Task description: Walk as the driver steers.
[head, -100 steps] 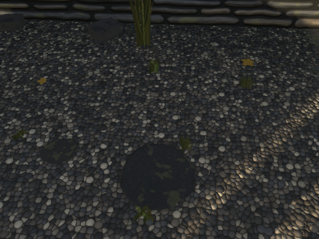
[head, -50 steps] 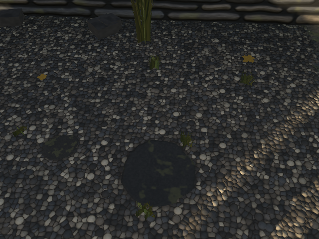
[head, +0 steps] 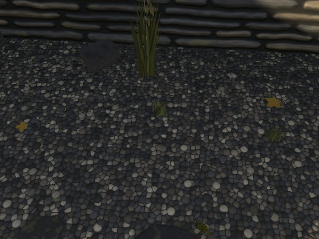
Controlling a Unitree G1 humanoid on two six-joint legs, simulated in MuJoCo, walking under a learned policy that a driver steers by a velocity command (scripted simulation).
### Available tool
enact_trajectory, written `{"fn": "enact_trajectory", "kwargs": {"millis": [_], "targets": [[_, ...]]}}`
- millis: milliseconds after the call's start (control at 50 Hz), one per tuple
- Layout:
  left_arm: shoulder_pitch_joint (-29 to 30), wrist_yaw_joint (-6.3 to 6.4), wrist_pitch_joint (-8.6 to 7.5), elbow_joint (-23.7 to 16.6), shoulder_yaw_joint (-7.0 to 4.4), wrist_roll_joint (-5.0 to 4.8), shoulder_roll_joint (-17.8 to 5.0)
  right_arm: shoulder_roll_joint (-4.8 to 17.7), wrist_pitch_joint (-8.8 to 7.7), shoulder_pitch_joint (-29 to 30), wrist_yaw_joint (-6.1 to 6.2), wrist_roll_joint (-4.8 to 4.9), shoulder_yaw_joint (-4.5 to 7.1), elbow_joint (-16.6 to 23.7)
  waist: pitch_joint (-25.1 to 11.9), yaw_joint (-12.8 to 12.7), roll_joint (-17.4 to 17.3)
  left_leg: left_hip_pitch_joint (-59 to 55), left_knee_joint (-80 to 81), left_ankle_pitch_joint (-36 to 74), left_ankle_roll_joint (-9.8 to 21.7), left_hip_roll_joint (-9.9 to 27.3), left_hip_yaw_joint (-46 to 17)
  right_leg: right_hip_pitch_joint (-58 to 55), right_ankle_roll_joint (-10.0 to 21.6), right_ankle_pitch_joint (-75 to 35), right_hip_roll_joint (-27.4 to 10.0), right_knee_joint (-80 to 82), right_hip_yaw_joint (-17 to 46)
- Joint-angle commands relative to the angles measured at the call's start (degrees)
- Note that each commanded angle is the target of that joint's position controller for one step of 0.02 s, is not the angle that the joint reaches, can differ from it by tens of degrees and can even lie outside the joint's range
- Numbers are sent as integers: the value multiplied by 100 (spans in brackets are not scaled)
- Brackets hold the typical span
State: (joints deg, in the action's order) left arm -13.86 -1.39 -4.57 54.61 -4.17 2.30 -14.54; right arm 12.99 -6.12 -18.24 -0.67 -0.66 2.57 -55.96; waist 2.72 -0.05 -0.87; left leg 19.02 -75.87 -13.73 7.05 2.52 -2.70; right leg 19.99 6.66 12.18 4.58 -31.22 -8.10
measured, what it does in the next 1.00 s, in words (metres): walks ahead: left foot, then right foot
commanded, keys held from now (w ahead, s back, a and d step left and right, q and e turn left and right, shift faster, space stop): w+shift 0.34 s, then shift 0.66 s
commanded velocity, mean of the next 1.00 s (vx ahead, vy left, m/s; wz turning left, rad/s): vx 0.56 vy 0.00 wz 0.00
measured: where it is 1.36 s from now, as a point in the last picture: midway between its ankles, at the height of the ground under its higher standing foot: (159, 169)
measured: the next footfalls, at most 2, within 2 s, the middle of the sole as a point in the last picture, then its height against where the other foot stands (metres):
left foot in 0.36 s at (145, 218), level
right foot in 0.76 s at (183, 156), level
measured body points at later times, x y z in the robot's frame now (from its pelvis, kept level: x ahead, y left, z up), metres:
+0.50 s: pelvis +0.46 +0.03 +0.01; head +0.50 +0.02 +0.46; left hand +0.53 +0.29 -0.13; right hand +0.53 -0.24 -0.13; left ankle +0.51 +0.08 -0.72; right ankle +0.35 -0.10 -0.60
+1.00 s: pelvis +0.71 -0.01 +0.00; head +0.74 -0.01 +0.45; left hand +0.83 +0.24 -0.12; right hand +0.81 -0.27 -0.14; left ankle +0.71 +0.15 -0.70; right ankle +0.81 -0.09 -0.73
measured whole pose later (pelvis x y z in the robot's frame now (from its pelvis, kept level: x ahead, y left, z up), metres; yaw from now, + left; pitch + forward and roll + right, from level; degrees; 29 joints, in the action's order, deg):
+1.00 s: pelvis +0.71 -0.01 +0.00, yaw +0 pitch +1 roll +0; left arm -6.2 -0.2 -2.1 52.5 -0.9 1.7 -12.4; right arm 14.1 0.3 -7.6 2.4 0.3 1.8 -56.0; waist 2.4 -0.7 -0.7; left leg 23.8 -47.1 -25.6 -2.8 2.5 -2.8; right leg 23.3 4.0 4.0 3.3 -26.1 -1.3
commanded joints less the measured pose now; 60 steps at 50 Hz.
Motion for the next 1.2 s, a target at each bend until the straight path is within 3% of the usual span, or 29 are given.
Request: {"fn": "enact_trajectory", "kwargs": {"millis": [20,100,200,280,320,340,360,380,400,440,460,480,500,580,660,700,740,760,780,800,820,840,880,940,1000,1080,1100,1120,1200], "targets": [[-465,49,-211,62,41,-65,-75,17,102,-150,-143,-174,-49,446,-91,254,131,1520,49,175,-61,513,-254,-831,510,1426,-1599,2298,2530],[-971,43,-329,151,63,-173,-276,184,233,1151,-234,-216,-119,1005,645,102,131,2461,1193,980,-337,707,286,-584,504,311,-1248,2887,1648],[-1636,69,-433,269,113,-304,-392,141,139,2452,-319,-51,-273,1461,852,-288,145,1315,3905,2578,-245,224,1047,-910,274,-2560,-1108,3397,874],[-1762,165,-338,333,78,-185,-821,497,126,2214,-178,-77,-167,1475,146,-67,575,822,4515,1894,37,-497,1288,-2879,38,-6431,-1361,2259,558],[-1579,285,-174,351,11,-18,-1068,881,133,661,-42,-68,14,1079,-788,740,923,-657,4483,1054,244,-752,1053,-3051,23,-7327,-1568,221,569],[-1301,315,-97,300,-17,6,-1111,1062,156,-508,49,-94,131,710,-1240,1330,884,-1790,4765,895,355,-574,930,-2570,35,-6605,-1461,-1347,456],[-1299,289,-105,165,58,-7,-660,1463,160,-1362,136,-238,260,546,-1765,1441,375,-3062,4414,-79,519,582,-244,-1309,68,-4030,-1014,-3471,464],[-2285,155,-188,32,242,-476,245,1675,132,-1047,64,-324,339,559,-2629,470,-1749,-4874,5159,407,1536,2331,-3817,1190,-298,1516,154,-5972,967],[-1671,253,-223,-39,148,-404,-402,1325,138,-589,-32,-193,344,597,-2298,587,-313,-4382,5536,1152,1422,1971,-3632,1745,-124,1078,-192,-5999,1417],[-801,270,-234,-248,167,-291,-308,579,17,43,-53,-173,140,469,-643,220,457,-2374,5673,3599,1043,1578,-1713,1628,-170,688,-606,-5122,1286],[-686,231,-152,-302,168,-196,-208,336,-42,8,-32,-142,51,378,-419,76,378,-1847,5767,4128,844,1360,-1185,1420,-209,672,-726,-4690,1354],[-600,176,-168,-308,83,-512,-325,116,-165,509,-127,53,-20,513,-533,-7,-20,-1549,6008,4333,787,1152,-771,1083,-229,803,-906,-4703,1424],[-611,171,-118,-343,76,-548,-317,158,-218,623,-163,102,-46,455,-476,-184,-156,-1319,6170,4284,748,1013,-578,1037,-268,727,-964,-4310,1356],[134,134,-119,-670,208,-295,42,709,-185,780,26,96,20,300,-6,-325,-84,-190,6364,5047,493,380,443,603,-565,-364,-797,-1731,703],[1032,16,-159,-874,218,-249,-117,975,-82,-84,177,146,68,26,-406,205,-299,-905,6085,4173,175,347,418,146,-586,-2431,-376,35,552],[1123,-6,-163,-934,160,-210,-372,948,-25,-23,191,157,72,-37,-410,107,-413,-1235,5778,3899,77,514,249,78,-409,-2391,-377,332,701],[350,1,-207,-632,34,-129,-648,924,65,240,198,128,76,-10,-712,-354,-409,-1499,4850,4221,-94,457,255,-616,-204,-2506,-236,563,689],[-86,23,-237,-458,-39,-80,-852,886,106,205,184,92,64,25,-953,-514,-130,-1439,3958,3785,-310,151,410,-1197,-75,-3875,-441,690,794],[-310,60,-217,-454,-62,89,-1161,579,101,-301,144,-6,-38,23,-1603,-354,728,-265,2349,1534,-600,-266,494,-2717,612,-6745,-1550,6,1788],[-456,37,-154,-384,108,147,-733,17,135,-1295,55,92,-221,-290,-2692,-124,1671,622,662,-2567,-885,-692,-4,-3811,1773,-7856,-2847,-86,3253],[-377,-17,-96,-416,179,-48,-421,548,190,-1117,-1,189,-107,-363,-2782,-267,939,772,333,-2819,-893,-511,-593,-3495,1693,-6655,-2620,129,3363],[181,-16,-52,-516,174,-200,-495,808,263,-485,18,231,-19,-157,-2029,-194,583,1079,399,-2585,-924,-293,-467,-2726,1439,-5371,-2407,400,3015],[948,44,31,-640,238,-197,-405,758,495,111,191,140,49,-39,-1035,73,59,863,1075,-2016,-1017,32,-227,-933,1029,-3208,-2074,1038,2612],[1192,110,174,-643,159,-10,-592,378,696,-11,340,90,-15,-77,-893,267,709,-160,2501,-1515,-1056,-48,135,183,740,-2063,-1557,1474,2018],[1058,198,215,-559,152,-101,-565,410,744,61,362,80,6,-138,-1205,241,728,-682,3400,-518,-946,-49,175,144,628,-783,-1530,1590,1955],[836,251,292,-367,200,-204,-405,553,743,331,316,-117,47,-89,-618,271,546,-1178,4799,213,-559,99,83,755,-107,1958,-1116,1656,1777],[673,250,297,-343,172,-184,-432,876,729,468,332,-108,105,-27,-309,57,152,-769,5072,-449,-367,349,-168,756,-319,1928,-841,1461,1520],[698,274,310,-353,153,-175,-415,887,676,489,318,-38,123,-114,-140,-24,-318,89,5363,-1462,-258,325,-256,149,-467,1385,-559,1193,1124],[454,317,323,-130,130,-149,-336,540,418,759,287,-13,37,-143,-123,-183,-546,555,5693,-1238,-535,260,-235,-832,-419,37,-559,647,989]]}}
